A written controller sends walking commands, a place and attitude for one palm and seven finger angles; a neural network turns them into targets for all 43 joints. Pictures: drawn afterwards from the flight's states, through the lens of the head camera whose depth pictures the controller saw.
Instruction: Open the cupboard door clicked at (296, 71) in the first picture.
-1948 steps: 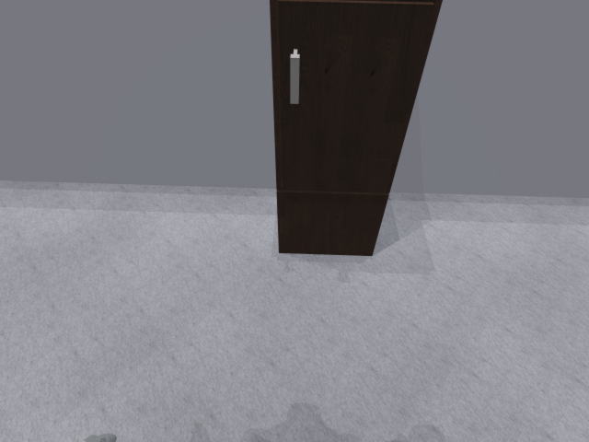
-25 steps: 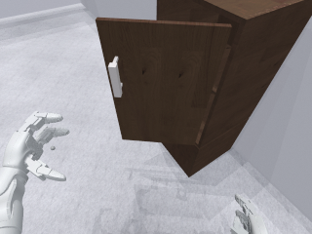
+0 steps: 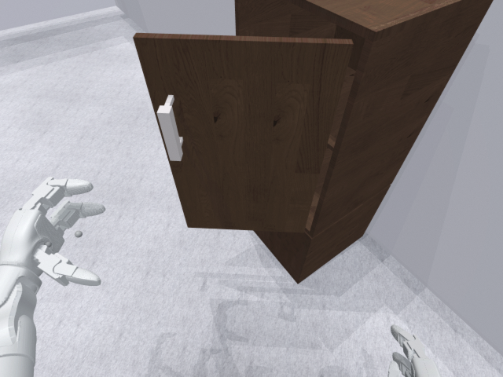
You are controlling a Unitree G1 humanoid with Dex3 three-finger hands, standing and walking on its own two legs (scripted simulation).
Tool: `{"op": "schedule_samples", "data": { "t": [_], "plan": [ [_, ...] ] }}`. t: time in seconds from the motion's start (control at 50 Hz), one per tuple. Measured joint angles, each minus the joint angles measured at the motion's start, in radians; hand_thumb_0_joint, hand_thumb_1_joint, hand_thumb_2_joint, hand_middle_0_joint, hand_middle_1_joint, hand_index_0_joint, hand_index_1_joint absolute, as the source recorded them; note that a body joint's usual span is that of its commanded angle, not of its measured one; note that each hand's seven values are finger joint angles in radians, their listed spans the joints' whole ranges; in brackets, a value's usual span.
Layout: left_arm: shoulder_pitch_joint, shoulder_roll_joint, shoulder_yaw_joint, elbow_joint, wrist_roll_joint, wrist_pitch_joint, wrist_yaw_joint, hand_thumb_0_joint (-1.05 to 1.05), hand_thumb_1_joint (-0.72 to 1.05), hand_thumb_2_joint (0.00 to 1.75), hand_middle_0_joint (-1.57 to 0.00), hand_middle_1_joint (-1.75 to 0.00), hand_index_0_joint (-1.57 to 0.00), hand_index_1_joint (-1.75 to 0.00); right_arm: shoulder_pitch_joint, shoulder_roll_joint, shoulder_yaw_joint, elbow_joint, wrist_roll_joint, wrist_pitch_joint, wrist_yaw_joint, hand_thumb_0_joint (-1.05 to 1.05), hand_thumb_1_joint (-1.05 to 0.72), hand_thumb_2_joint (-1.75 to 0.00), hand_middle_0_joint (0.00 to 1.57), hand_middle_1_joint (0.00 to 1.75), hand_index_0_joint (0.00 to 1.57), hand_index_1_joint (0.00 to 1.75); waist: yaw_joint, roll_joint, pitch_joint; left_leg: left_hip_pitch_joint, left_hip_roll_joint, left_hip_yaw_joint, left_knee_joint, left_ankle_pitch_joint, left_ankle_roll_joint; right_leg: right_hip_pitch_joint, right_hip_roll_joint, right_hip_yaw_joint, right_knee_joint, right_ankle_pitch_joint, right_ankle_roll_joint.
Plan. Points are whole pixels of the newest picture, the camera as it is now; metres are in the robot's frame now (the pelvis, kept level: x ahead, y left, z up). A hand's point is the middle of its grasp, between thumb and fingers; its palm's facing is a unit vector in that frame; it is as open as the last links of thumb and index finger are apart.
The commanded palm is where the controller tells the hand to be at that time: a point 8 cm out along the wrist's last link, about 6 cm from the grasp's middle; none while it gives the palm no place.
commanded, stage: raise the hand with hooked fingers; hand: left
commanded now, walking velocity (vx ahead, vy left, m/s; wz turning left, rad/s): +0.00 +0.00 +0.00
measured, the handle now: (173, 128) +0.56 +0.20 +0.07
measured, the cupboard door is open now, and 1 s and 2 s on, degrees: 52 52 52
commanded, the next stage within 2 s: move the hooked fingers beside the handle in 0.08 s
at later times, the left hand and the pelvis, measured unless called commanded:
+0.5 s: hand (95, 212) +0.33 +0.26 +0.09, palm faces +0.02 -1.00 -0.02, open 14.0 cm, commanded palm +0.31 +0.32 +0.09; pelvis -0.01 +0.00 +0.00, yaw +0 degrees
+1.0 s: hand (115, 178) +0.41 +0.26 +0.09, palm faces +0.00 -1.00 +0.00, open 14.0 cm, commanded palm +0.38 +0.31 +0.09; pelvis +0.00 +0.01 -0.01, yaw -1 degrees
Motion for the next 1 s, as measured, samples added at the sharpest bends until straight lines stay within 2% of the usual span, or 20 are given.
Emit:
{"op": "schedule_samples", "data": {
  "t": [0.24,0.36,0.5,0.64,0.86,1.0],
  "plan": [
    [-0.021,0.002,-0.006,0.030,-0.004,0.006,-0.014,-0.01,-0.50,0.30,-0.31,-1.20,-0.30,-1.20,-0.017,0.006,0.010,-0.004,0.002,-0.003,-0.003,0.01,-0.91,-0.90,0.21,0.30,0.20,0.30,0.010,0.009,-0.003,-0.002,-0.004,-0.002,-0.002,0.004,0.000,-0.002,-0.003,-0.002,0.001,0.001,0.000],
    [-0.104,0.001,-0.029,0.090,0.016,-0.001,-0.003,-0.01,-0.50,0.30,-0.30,-1.20,-0.30,-1.20,-0.024,0.001,0.011,0.009,0.002,0.001,-0.011,0.01,-0.91,-0.90,0.21,0.30,0.20,0.30,0.012,0.005,0.004,-0.017,-0.007,-0.010,0.007,0.006,0.001,-0.012,-0.007,-0.009,0.009,0.001,0.001],
    [-0.206,0.019,-0.041,0.181,0.046,-0.011,0.014,-0.01,-0.50,0.30,-0.30,-1.20,-0.30,-1.20,-0.017,0.001,0.010,0.012,0.000,0.019,-0.007,0.01,-0.91,-0.90,0.21,0.30,0.20,0.30,-0.009,-0.003,0.005,-0.038,-0.007,-0.006,0.012,0.008,0.002,-0.035,-0.007,-0.004,0.014,0.005,0.001],
    [-0.284,0.054,-0.012,0.295,0.067,-0.028,0.020,-0.01,-0.50,0.30,-0.31,-1.20,-0.30,-1.20,0.014,-0.002,0.007,0.014,-0.002,0.051,0.003,0.01,-0.91,-0.90,0.21,0.30,0.20,0.30,-0.034,-0.010,-0.001,-0.064,-0.002,0.004,0.020,0.003,0.003,-0.067,-0.002,0.007,0.022,0.005,0.002],
    [-0.402,0.092,-0.001,0.420,0.090,-0.066,0.012,-0.01,-0.50,0.30,-0.30,-1.20,-0.30,-1.20,0.059,-0.010,-0.005,0.028,-0.007,0.102,0.014,0.01,-0.91,-0.90,0.21,0.30,0.20,0.30,-0.055,-0.016,-0.004,-0.116,0.003,0.009,0.045,-0.009,0.009,-0.116,0.002,0.013,0.033,0.003,0.006],
    [-0.460,0.091,-0.011,0.464,0.099,-0.080,0.024,-0.01,-0.50,0.30,-0.30,-1.20,-0.30,-1.20,0.071,-0.007,-0.008,0.027,-0.009,0.130,0.023,0.01,-0.91,-0.90,0.21,0.30,0.20,0.30,-0.063,-0.017,-0.015,-0.138,0.003,0.013,0.055,-0.016,0.014,-0.137,0.002,0.019,0.036,0.003,0.011]
  ]
}}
